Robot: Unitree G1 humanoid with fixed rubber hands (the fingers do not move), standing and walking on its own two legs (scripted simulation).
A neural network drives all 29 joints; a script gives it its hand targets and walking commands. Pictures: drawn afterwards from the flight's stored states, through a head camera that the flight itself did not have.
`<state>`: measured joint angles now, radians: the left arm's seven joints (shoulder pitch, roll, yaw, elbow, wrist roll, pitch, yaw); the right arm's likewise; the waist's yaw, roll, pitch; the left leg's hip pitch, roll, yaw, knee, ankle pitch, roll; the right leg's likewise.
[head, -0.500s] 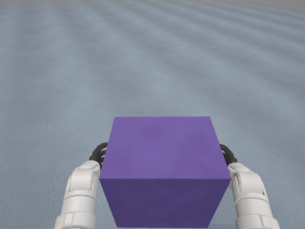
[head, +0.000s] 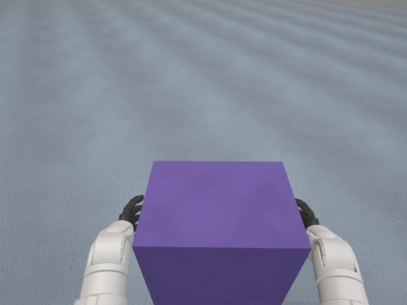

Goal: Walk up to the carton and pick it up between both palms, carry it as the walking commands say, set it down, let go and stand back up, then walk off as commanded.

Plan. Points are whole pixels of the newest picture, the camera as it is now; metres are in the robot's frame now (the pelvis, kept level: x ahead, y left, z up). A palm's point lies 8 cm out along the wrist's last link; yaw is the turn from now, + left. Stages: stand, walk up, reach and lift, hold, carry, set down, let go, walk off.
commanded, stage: hold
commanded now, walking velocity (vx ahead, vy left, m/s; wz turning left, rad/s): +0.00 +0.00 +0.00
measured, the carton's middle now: (217, 238) +0.30 -0.01 -0.01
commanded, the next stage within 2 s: carry in 1.08 s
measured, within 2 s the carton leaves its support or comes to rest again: neither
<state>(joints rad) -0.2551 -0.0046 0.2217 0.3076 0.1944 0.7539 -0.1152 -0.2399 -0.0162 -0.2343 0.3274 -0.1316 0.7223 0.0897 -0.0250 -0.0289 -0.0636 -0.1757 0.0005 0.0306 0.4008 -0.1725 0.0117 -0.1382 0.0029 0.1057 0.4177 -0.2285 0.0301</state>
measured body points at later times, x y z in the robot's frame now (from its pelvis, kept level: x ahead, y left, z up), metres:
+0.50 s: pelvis +0.00 +0.00 +0.00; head -0.05 +0.01 +0.45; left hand +0.29 +0.17 +0.02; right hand +0.28 -0.20 +0.03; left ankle +0.03 +0.11 -0.74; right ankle +0.00 -0.14 -0.74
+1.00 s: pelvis +0.00 +0.00 +0.00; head -0.04 +0.01 +0.45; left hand +0.29 +0.17 +0.02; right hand +0.28 -0.20 +0.02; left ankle +0.03 +0.11 -0.74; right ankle +0.00 -0.14 -0.74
